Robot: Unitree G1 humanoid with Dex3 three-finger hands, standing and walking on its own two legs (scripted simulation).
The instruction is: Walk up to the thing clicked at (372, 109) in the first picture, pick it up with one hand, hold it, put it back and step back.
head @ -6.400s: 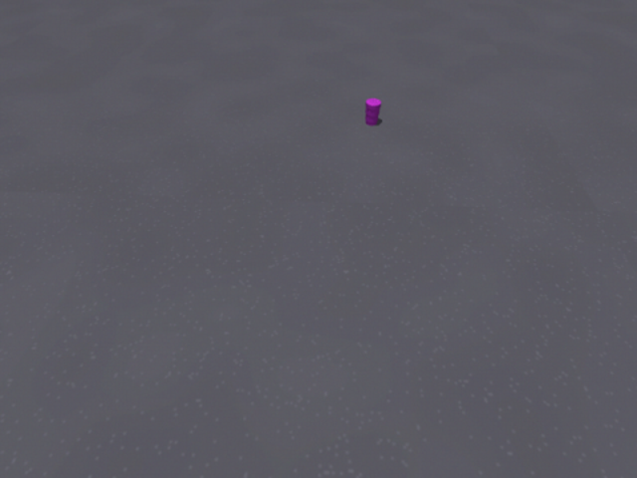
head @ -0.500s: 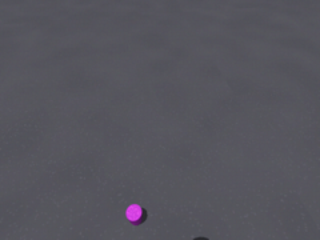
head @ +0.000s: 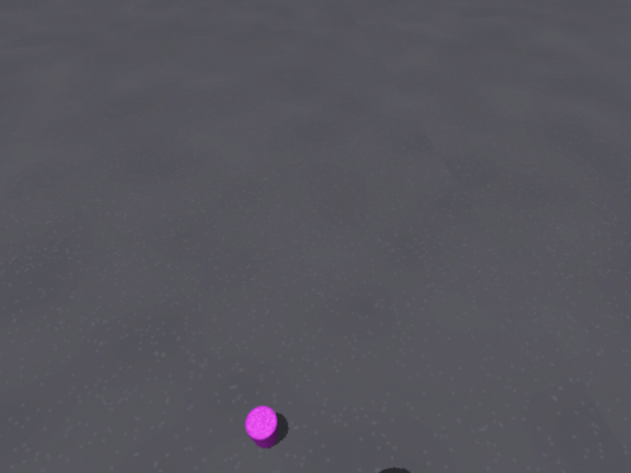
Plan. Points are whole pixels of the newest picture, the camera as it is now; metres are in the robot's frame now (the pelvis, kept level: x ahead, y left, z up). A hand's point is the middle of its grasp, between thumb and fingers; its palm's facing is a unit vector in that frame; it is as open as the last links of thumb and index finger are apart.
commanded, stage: walk up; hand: left
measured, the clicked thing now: (263, 429) +0.38 +0.17 -0.71
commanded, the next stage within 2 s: stand in 0.02 s
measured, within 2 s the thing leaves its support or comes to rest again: neither
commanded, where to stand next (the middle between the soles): +0.03 -0.01 m, yaw -2 degrees
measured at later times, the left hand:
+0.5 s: hand out of the picture +0.09 +0.25 -0.16, palm faces -0.02 -0.94 -0.34, open 7.4 cm
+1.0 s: hand out of the picture +0.11 +0.24 -0.15, palm faces -0.03 -0.94 -0.34, open 7.4 cm
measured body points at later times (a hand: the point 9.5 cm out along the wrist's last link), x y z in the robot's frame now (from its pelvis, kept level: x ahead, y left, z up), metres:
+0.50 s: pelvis +0.02 +0.00 +0.00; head +0.03 -0.01 +0.45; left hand +0.09 +0.30 -0.13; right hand +0.09 -0.31 -0.13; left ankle +0.03 +0.13 -0.75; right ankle +0.01 -0.13 -0.75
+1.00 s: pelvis +0.03 -0.01 +0.00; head +0.04 -0.01 +0.45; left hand +0.11 +0.29 -0.13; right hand +0.10 -0.31 -0.13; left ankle +0.03 +0.13 -0.75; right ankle +0.01 -0.13 -0.75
